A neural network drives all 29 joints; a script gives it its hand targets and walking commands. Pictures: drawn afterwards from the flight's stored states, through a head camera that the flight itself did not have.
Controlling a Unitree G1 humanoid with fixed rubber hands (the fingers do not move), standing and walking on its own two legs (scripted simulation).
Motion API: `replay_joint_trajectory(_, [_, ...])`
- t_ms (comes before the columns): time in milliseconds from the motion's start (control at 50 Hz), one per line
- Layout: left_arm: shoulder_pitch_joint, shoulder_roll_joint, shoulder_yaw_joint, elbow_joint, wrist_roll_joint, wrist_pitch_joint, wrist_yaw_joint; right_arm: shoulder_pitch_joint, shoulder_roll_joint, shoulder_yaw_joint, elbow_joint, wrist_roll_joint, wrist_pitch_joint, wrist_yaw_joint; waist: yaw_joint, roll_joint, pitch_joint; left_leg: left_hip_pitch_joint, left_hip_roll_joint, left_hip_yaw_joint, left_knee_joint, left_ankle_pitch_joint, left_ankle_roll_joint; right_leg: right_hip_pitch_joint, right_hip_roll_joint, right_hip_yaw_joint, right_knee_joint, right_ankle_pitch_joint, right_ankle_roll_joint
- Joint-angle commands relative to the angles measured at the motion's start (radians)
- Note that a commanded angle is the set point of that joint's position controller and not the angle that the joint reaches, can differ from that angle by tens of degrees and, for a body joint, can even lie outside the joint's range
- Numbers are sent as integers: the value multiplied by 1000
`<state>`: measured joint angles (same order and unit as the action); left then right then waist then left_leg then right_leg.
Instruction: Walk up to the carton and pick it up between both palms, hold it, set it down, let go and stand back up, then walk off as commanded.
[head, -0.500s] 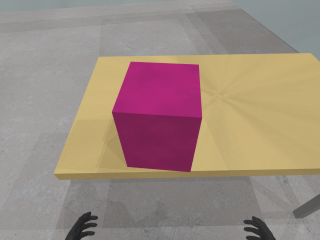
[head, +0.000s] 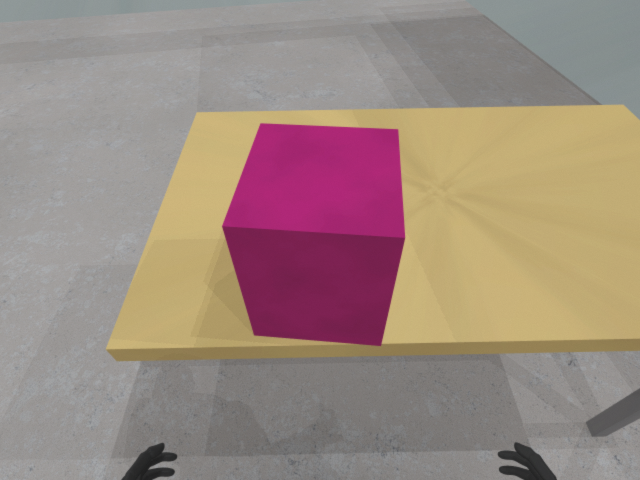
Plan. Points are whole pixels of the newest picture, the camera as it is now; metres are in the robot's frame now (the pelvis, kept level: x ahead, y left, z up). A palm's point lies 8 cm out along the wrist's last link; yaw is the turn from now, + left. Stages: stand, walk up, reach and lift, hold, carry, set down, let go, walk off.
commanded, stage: stand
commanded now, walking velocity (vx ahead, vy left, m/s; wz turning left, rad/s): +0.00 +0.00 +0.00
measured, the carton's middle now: (322, 237) +0.45 +0.04 +0.04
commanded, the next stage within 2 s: walk up in 1.06 s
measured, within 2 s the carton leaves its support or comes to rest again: neither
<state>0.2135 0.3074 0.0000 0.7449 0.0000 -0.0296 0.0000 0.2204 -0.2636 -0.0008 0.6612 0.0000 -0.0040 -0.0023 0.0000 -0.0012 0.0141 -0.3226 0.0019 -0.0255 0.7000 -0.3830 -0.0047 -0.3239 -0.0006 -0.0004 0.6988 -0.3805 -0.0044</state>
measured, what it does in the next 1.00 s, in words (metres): stands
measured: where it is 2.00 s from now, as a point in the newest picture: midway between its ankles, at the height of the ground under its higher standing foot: outside the picture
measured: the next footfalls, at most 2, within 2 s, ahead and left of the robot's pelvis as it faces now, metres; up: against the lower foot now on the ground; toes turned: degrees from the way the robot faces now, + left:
none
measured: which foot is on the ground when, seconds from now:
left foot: down 0.00-1.00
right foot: down 0.00-1.00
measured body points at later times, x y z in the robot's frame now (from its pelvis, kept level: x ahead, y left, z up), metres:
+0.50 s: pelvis +0.00 +0.00 +0.00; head +0.01 +0.00 +0.45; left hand +0.11 +0.28 -0.11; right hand +0.13 -0.26 -0.11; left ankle -0.01 +0.13 -0.72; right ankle -0.01 -0.12 -0.72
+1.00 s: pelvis -0.01 +0.00 +0.00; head -0.01 +0.00 +0.45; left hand +0.09 +0.28 -0.12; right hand +0.10 -0.27 -0.11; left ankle -0.01 +0.13 -0.72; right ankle -0.01 -0.12 -0.72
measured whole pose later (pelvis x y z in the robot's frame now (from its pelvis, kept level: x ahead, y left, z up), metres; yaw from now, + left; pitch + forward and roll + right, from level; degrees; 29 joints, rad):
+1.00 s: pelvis -0.01 +0.00 +0.00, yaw +0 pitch -1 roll +0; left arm 0.19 0.32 0.00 0.90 0.00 -0.03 0.00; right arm 0.20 -0.28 0.00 0.81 0.00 -0.01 -0.01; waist 0.00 0.00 0.01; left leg -0.32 0.00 -0.03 0.68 -0.35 0.00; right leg -0.32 0.00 0.00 0.69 -0.35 -0.01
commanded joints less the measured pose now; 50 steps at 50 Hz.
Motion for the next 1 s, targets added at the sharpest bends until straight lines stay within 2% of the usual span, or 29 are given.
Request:
replay_joint_trajectory(0, [-61, 203, 65, -68, 30, -42, 12, -79, -265, -92, -26, -20, -61, -4, 5, 42, -103, 58, 79, -76, -110, 271, 73, 51, -89, 87, -109, 258, -75])
replay_joint_trajectory(40, [-68, 229, 66, -53, 29, -38, 12, -61, -265, -91, -13, -26, -58, -7, -7, 15, -61, 30, 82, -95, -117, 276, 76, 39, -94, 84, -101, 294, -76])
replay_joint_trajectory(100, [-56, 237, 73, -50, 29, -40, 13, -83, -282, -93, -13, -23, -61, -11, 5, 34, -98, 65, 88, -91, -108, 319, 81, 53, -88, 84, -97, 311, -74])
replay_joint_trajectory(120, [-64, 221, 72, -45, 32, -40, 17, -74, -265, -92, -3, -18, -60, -8, 7, 26, -87, 46, 78, -81, -114, 303, 69, 67, -90, 81, -107, 297, -77])
replay_joint_trajectory(220, [-51, 227, 70, -25, 23, -40, 13, -68, -279, -85, 15, -18, -54, -17, 10, 6, -80, 61, 86, -86, -125, 303, 88, 63, -98, 85, -117, 310, -78])
replay_joint_trajectory(240, [-73, 227, 64, -24, 22, -41, 14, -76, -258, -80, 16, -18, -57, -11, -3, 24, -79, 57, 89, -91, -132, 299, 87, 53, -95, 75, -109, 284, -72])
replay_joint_trajectory(300, [-87, 227, 54, -15, 21, -32, 13, -105, -256, -71, 15, -21, -54, -9, 11, 49, -40, 22, 87, -106, -167, 263, 83, 42, -88, 81, -111, 234, -78])
replay_joint_trajectory(320, [-54, 235, 61, -4, 22, -33, 14, -93, -287, -82, 24, -21, -56, -14, 26, 27, -58, 45, 93, -104, -157, 250, 86, 53, -94, 91, -135, 243, -80])
replay_joint_trajectory(340, [-96, 220, 61, -14, 19, -33, 14, -90, -275, -78, 27, -21, -60, -14, 5, 4, -45, 46, 86, -103, -156, 269, 82, 39, -88, 88, -129, 257, -74])
replay_joint_trajectory(360, [-69, 236, 57, -5, 16, -29, 12, -65, -276, -78, 37, -25, -62, -14, 13, 47, -85, 70, 100, -116, -153, 309, 89, 53, -93, 80, -105, 255, -77])
replay_joint_trajectory(400, [-80, 237, 67, 13, 19, -35, 16, -86, -276, -81, 44, -14, -60, -9, 8, 20, -75, 76, 92, -84, -137, 338, 76, 45, -94, 87, -104, 316, -72])
replay_joint_trajectory(440, [-81, 239, 66, 5, 17, -33, 14, -86, -255, -75, 44, -16, -60, -12, 8, 52, -73, 67, 94, -96, -150, 354, 79, 68, -93, 93, -124, 324, -73])
replay_joint_trajectory(480, [-96, 241, 66, 18, 20, -33, 11, -76, -262, -75, 42, -10, -61, -18, 3, -3, -82, 86, 90, -90, -157, 359, 79, 63, -101, 87, -120, 337, -75])
replay_joint_trajectory(500, [-72, 221, 59, 27, 19, -33, 12, -77, -281, -77, 60, -18, -63, -14, 7, 47, -92, 110, 96, -91, -143, 366, 82, 54, -100, 92, -115, 333, -73])
replay_joint_trajectory(540, [-90, 220, 56, 34, 18, -29, 14, -83, -277, -82, 60, -15, -59, -16, -3, 28, -64, 82, 91, -97, -152, 351, 78, 40, -98, 88, -122, 328, -77])
replay_joint_trajectory(560, [-64, 227, 57, 39, 17, -35, 13, -67, -280, -74, 70, -19, -59, -20, 10, 26, -71, 89, 99, -100, -148, 352, 84, 55, -97, 82, -129, 295, -76])
replay_joint_trajectory(600, [-67, 221, 55, 36, 8, -34, 13, -78, -276, -72, 74, -15, -62, -12, 9, 69, -75, 80, 99, -117, -152, 346, 85, 55, -92, 87, -122, 292, -74])
replay_joint_trajectory(620, [-78, 222, 58, 35, 17, -35, 10, -84, -279, -74, 74, -14, -62, -15, 17, 10, -82, 70, 98, -106, -157, 330, 84, 72, -94, 79, -123, 308, -72])
replay_joint_trajectory(660, [-82, 231, 51, 52, 9, -28, 10, -67, -271, -69, 81, -16, -58, -10, -2, 37, -60, 82, 96, -107, -164, 316, 79, 37, -94, 93, -133, 286, -66])
replay_joint_trajectory(700, [-82, 252, 67, 64, 12, -26, 13, -86, -272, -72, 82, -20, -63, -14, 9, 22, -58, 63, 97, -117, -192, 273, 84, 62, -93, 83, -142, 255, -71])
replay_joint_trajectory(760, [-99, 234, 60, 60, 10, -24, 6, -110, -286, -71, 93, -15, -60, -14, 9, 73, -50, 61, 97, -116, -218, 213, 77, 52, -87, 89, -161, 194, -69])
replay_joint_trajectory(780, [-83, 245, 62, 75, 16, -23, 8, -91, -275, -69, 106, -14, -57, -15, 9, 44, -41, 36, 106, -133, -202, 207, 82, 58, -85, 98, -161, 205, -67])
replay_joint_trajectory(800, [-98, 225, 54, 84, 19, -25, 8, -114, -268, -68, 99, -18, -53, -14, 0, 61, -29, 43, 102, -124, -194, 212, 82, 40, -87, 92, -166, 200, -67])
replay_joint_trajectory(820, [-121, 247, 56, 74, 12, -29, 8, -107, -272, -68, 105, -17, -50, -14, 6, 7, -47, 45, 97, -115, -217, 220, 79, 55, -90, 89, -165, 191, -64])
replay_joint_trajectory(840, [-90, 222, 49, 88, 18, -31, 6, -107, -295, -77, 110, -14, -53, -13, 8, 27, -28, 58, 97, -111, -210, 196, 75, 37, -84, 91, -169, 197, -64])
replay_joint_trajectory(860, [-114, 236, 48, 89, 18, -33, 5, -109, -272, -69, 108, -17, -53, -14, -7, 8, -28, 40, 88, -111, -191, 218, 75, 38, -94, 96, -164, 206, -67])
replay_joint_trajectory(880, [-97, 221, 44, 90, 21, -32, 6, -99, -285, -72, 122, -16, -54, -12, 6, 63, -38, 50, 79, -99, -185, 201, 66, 46, -95, 107, -180, 214, -69])
replay_joint_trajectory(940, [-122, 231, 48, 105, 18, -26, 10, -106, -270, -64, 124, -12, -51, -13, -3, 14, -17, 46, 95, -129, -240, 201, 75, 50, -91, 96, -190, 182, -62])
replay_joint_trajectory(980, [-104, 224, 43, 114, 15, -29, 9, -132, -281, -66, 144, -16, -53, -12, 14, 59, -53, 73, 97, -106, -219, 202, 68, 70, -103, 103, -196, 199, -68])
